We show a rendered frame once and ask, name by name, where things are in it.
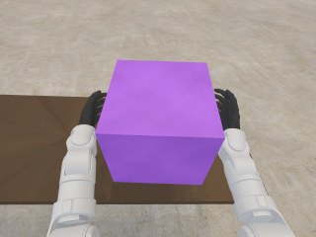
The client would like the table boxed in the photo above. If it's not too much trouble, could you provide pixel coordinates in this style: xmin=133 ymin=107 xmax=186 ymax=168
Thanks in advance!
xmin=0 ymin=94 xmax=269 ymax=205

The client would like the robot right upper arm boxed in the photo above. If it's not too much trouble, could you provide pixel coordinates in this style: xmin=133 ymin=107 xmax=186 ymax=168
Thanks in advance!
xmin=238 ymin=222 xmax=295 ymax=237

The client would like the carton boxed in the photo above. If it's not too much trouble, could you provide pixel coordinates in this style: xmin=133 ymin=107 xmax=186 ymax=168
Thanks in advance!
xmin=95 ymin=59 xmax=225 ymax=186

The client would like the robot left upper arm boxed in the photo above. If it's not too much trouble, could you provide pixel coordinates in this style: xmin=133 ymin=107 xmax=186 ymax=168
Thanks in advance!
xmin=49 ymin=224 xmax=101 ymax=237

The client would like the robot right forearm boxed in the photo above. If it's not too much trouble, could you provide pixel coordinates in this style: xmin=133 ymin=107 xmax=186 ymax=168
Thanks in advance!
xmin=218 ymin=128 xmax=296 ymax=237

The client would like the left robot hand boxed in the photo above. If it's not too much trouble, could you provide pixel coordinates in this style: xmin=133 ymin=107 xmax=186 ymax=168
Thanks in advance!
xmin=78 ymin=90 xmax=108 ymax=127

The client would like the robot left forearm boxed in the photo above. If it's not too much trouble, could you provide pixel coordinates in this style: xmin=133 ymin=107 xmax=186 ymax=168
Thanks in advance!
xmin=46 ymin=124 xmax=98 ymax=237

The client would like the right robot hand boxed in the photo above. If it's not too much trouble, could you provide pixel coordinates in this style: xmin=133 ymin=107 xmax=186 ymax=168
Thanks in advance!
xmin=214 ymin=88 xmax=240 ymax=131

